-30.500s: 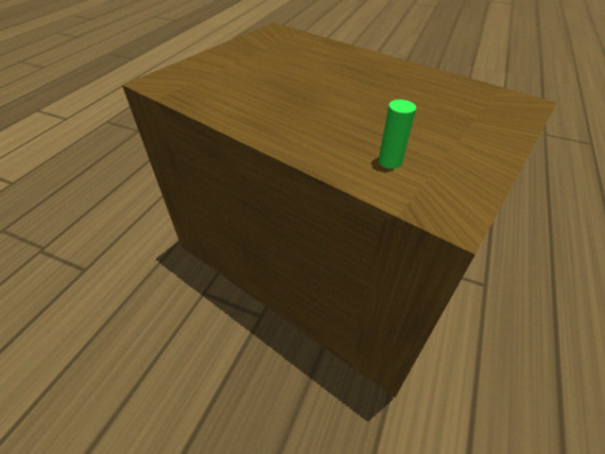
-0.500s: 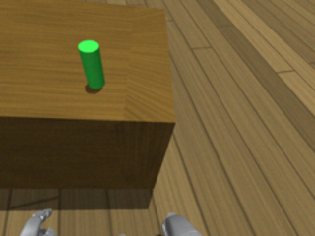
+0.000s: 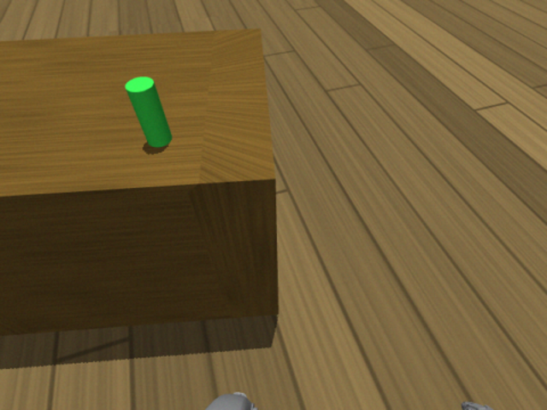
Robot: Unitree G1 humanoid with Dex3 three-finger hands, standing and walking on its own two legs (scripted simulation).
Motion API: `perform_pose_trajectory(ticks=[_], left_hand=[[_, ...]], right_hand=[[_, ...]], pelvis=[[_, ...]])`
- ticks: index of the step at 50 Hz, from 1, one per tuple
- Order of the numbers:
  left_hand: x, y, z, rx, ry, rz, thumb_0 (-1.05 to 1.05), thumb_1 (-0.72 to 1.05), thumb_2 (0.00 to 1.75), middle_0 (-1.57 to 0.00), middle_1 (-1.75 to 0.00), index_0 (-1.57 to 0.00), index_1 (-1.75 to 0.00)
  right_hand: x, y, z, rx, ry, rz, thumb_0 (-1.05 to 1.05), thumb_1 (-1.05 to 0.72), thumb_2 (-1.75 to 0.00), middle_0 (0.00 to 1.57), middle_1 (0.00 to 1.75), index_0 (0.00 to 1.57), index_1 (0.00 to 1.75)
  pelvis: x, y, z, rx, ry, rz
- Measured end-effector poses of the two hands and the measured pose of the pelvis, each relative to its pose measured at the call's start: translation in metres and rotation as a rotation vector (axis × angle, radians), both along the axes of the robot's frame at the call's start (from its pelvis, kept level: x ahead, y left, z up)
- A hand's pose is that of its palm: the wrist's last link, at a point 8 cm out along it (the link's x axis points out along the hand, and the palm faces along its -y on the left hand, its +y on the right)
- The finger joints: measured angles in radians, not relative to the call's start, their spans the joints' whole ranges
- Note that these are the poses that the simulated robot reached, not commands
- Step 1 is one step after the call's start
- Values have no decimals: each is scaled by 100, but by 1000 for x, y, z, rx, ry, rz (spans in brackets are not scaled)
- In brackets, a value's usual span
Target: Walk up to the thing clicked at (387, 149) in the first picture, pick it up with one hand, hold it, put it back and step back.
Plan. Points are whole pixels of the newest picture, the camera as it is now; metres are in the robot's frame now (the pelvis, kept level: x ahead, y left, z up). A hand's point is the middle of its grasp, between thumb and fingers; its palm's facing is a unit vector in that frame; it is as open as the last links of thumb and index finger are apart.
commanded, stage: step back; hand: left
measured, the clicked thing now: (150, 114) +0.66 +0.29 +0.05
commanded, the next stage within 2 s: none
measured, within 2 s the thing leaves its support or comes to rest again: neither
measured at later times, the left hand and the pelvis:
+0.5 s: hand out of the picture -0.08 +0.26 -0.16, palm faces +0.08 -0.93 -0.36, open 7.4 cm; pelvis -0.15 -0.02 +0.00, yaw +3 degrees
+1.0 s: hand out of the picture -0.23 +0.22 -0.15, palm faces +0.13 -0.90 -0.41, open 7.4 cm; pelvis -0.33 -0.07 -0.02, yaw +9 degrees
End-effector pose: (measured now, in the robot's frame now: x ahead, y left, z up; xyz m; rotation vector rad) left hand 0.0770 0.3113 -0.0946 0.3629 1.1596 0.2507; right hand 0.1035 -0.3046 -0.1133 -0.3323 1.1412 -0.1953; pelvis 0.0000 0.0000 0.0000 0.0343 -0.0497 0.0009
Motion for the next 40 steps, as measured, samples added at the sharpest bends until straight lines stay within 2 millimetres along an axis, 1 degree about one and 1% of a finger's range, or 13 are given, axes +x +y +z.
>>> perform_pose_trajectory(ticks=[3,6,9,12,14,17,21,26,28,31,33,36,40], left_hand=[[-8,-4,5,1,-27,6,0,90,90,-21,-30,-21,-30],[-14,-6,4,1,-62,-2,0,90,90,-21,-30,-21,-30],[-24,-5,-3,-11,-102,-1,0,90,90,-21,-30,-21,-30],[-42,-1,-17,-35,-122,8,0,90,90,-21,-30,-21,-30],[-59,-1,-24,-54,-106,23,0,90,90,-21,-30,-21,-30],[-88,-5,-24,-75,-59,43,0,90,90,-21,-30,-21,-30],[-126,-6,-21,-80,-39,74,0,90,90,-21,-30,-21,-30],[-175,-10,-25,-38,17,76,0,90,90,-21,-30,-21,-30],[-193,-16,-27,-21,41,63,0,90,90,-20,-30,-20,-30],[-220,-31,-29,4,63,49,0,90,90,-20,-30,-20,-30],[-239,-45,-23,1,69,52,0,90,90,-20,-30,-20,-30],[-266,-59,-11,1,64,56,0,90,90,-21,-30,-21,-30],[-286,-66,2,15,48,71,0,90,90,-21,-30,-21,-30]], right_hand=[[-18,-7,4,-18,17,20,0,-90,-90,21,30,20,30],[-40,-13,3,-47,49,40,0,-90,-90,21,30,20,30],[-60,-14,1,-76,78,69,0,-90,-90,21,30,20,30],[-81,-9,0,-97,87,86,0,-90,-90,21,30,20,30],[-97,-2,4,-93,86,90,0,-91,-90,20,30,20,30],[-116,1,14,-87,76,98,0,-90,-90,21,30,20,30],[-130,-3,26,-95,49,105,0,-90,-90,21,30,21,30],[-134,-19,27,-97,-32,116,0,-90,-90,21,30,21,30],[-138,-29,22,-92,-65,121,0,-90,-90,21,30,21,30],[-149,-48,8,-75,-102,115,0,-90,-90,21,30,21,30],[-162,-58,1,-61,-97,99,0,-90,-90,21,30,20,30],[-189,-63,-1,-35,-58,77,0,-90,-90,21,30,20,30],[-230,-69,-1,-23,-9,80,0,-90,-90,21,30,20,30]], pelvis=[[-16,-2,3,4,24,16],[-34,-3,1,-7,38,40],[-56,-2,-4,-21,37,76],[-79,1,-13,-17,18,101],[-93,1,-12,10,1,86],[-107,0,-4,-43,-2,104],[-127,-8,3,-61,15,83],[-161,-24,-3,-50,22,50],[-176,-33,-8,-41,20,32],[-201,-47,-18,-48,7,14],[-216,-54,-17,-85,-13,44],[-231,-63,-9,-19,4,31],[-252,-68,0,7,28,56]])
